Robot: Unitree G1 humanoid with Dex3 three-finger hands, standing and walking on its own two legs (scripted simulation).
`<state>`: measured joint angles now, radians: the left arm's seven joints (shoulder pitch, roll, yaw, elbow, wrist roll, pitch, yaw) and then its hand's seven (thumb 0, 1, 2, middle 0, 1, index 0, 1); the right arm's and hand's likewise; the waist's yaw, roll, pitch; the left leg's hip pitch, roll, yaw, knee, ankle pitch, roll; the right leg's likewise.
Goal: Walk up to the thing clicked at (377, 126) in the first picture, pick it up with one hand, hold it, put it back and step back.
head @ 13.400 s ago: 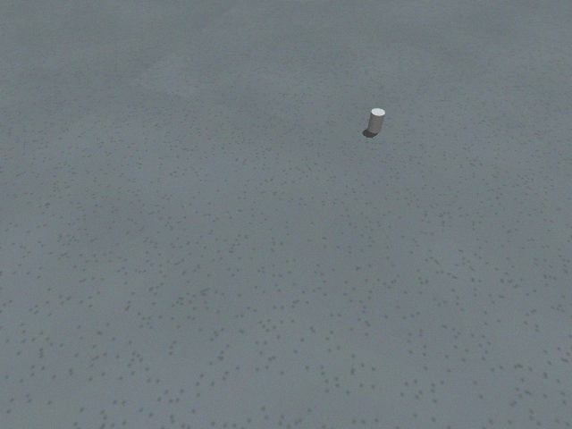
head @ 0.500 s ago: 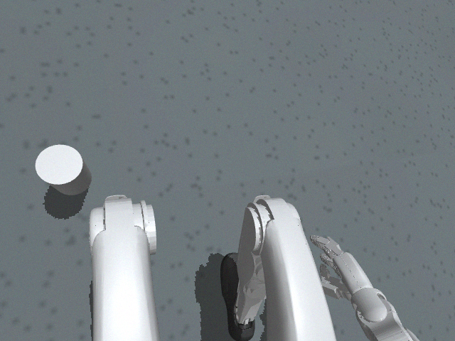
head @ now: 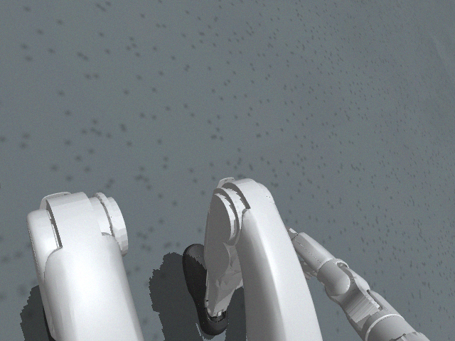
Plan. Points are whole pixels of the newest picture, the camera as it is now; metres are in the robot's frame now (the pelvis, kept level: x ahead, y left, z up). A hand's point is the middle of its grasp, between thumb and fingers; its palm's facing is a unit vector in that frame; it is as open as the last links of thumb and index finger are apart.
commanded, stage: close in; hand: left
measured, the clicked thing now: out of the picture +0.38 +0.32 -0.22
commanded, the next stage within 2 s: rest palm in 0.36 s
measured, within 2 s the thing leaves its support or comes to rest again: leaves its support in 1.60 s
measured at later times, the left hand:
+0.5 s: hand out of the picture +0.35 +0.31 -0.18, palm faces +0.35 -0.94 +0.06, open 17.5 cm
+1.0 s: hand out of the picture +0.37 +0.31 -0.19, palm faces +0.39 -0.92 +0.00, open 11.7 cm
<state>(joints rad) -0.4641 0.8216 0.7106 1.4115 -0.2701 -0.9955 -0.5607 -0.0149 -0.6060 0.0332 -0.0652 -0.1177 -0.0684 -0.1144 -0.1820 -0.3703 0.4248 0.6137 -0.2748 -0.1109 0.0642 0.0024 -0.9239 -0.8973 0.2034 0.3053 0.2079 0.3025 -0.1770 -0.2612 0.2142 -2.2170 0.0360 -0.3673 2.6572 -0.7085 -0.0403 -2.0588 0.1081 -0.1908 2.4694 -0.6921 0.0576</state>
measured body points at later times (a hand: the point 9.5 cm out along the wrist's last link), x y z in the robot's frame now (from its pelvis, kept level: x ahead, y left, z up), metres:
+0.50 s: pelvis -0.01 +0.01 -0.01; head +0.18 +0.22 +0.34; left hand +0.33 +0.36 -0.18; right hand +0.19 -0.22 -0.02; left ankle +0.08 +0.13 -0.25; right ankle +0.12 -0.13 -0.24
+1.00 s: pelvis -0.01 +0.01 -0.01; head +0.19 +0.21 +0.33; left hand +0.34 +0.36 -0.18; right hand +0.19 -0.22 -0.03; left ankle +0.08 +0.13 -0.25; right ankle +0.12 -0.13 -0.25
